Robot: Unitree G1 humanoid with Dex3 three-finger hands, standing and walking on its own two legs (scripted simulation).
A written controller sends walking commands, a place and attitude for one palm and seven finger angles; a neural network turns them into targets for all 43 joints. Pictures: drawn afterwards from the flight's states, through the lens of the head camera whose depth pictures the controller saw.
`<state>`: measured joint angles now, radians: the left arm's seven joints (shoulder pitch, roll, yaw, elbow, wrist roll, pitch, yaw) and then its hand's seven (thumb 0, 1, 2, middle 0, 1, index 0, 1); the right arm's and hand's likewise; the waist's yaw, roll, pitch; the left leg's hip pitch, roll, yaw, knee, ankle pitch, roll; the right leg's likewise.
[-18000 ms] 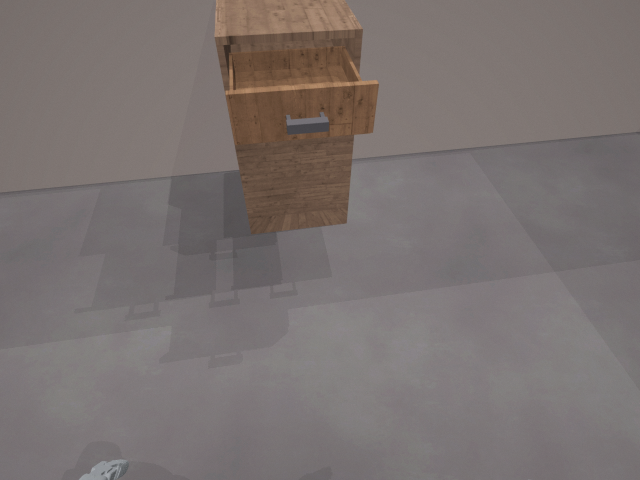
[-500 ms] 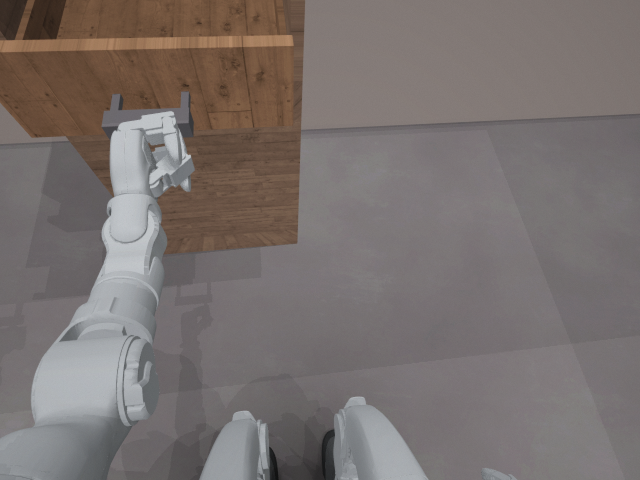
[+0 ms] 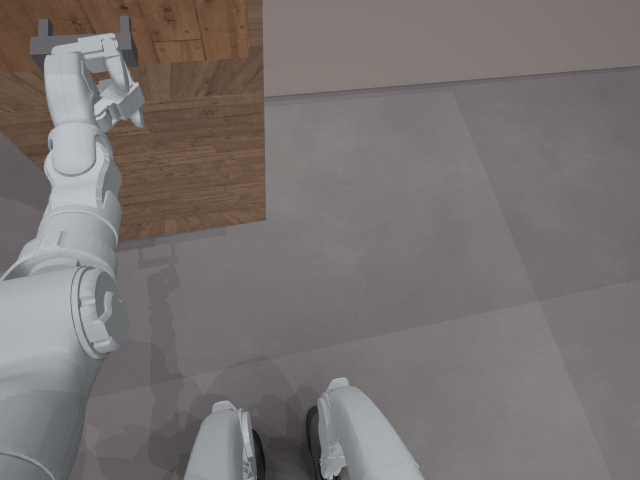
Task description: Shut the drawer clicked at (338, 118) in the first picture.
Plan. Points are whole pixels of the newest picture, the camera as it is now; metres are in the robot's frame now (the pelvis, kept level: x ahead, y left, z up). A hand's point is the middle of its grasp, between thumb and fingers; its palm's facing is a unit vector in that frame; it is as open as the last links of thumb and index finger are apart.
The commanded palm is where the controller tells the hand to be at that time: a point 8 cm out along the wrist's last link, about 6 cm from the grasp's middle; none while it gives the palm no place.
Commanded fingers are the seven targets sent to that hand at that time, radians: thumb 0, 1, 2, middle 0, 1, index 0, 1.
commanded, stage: push the drawer shut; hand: left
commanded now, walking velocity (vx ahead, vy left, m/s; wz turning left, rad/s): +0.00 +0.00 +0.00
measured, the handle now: (86, 38) +0.64 +0.19 +0.06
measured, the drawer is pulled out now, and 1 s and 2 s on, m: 0.03 0.00 0.00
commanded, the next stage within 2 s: pull the fist back off the drawer in 0.62 s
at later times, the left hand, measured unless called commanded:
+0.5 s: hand (123, 69) +0.60 +0.15 +0.06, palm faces +0.08 -1.00 -0.02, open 3.0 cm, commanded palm +0.60 +0.17 +0.06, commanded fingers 0.00 0.90 0.90 -1.40 -1.60 -1.40 -1.60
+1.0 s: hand (118, 66) +0.60 +0.15 +0.06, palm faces +0.08 -1.00 -0.03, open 3.1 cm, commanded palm +0.59 +0.16 +0.06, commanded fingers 0.00 0.90 0.90 -1.40 -1.60 -1.40 -1.60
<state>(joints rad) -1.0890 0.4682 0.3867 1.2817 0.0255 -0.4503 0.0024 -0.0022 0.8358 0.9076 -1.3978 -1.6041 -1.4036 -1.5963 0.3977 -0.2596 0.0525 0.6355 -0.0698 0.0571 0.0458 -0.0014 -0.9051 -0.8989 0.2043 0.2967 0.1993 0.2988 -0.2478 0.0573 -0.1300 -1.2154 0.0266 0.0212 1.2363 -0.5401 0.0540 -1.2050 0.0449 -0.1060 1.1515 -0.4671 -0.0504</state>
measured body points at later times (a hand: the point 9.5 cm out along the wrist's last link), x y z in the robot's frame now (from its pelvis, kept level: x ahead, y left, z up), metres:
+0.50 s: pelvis +0.00 +0.01 -0.01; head +0.20 +0.04 +0.40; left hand +0.59 +0.20 +0.06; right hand -0.04 -0.24 -0.10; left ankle +0.01 +0.09 -0.63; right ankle +0.03 -0.10 -0.63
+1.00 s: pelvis -0.03 +0.01 -0.03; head +0.18 +0.05 +0.37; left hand +0.59 +0.21 +0.06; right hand -0.11 -0.23 -0.10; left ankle +0.01 +0.09 -0.63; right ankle +0.03 -0.09 -0.63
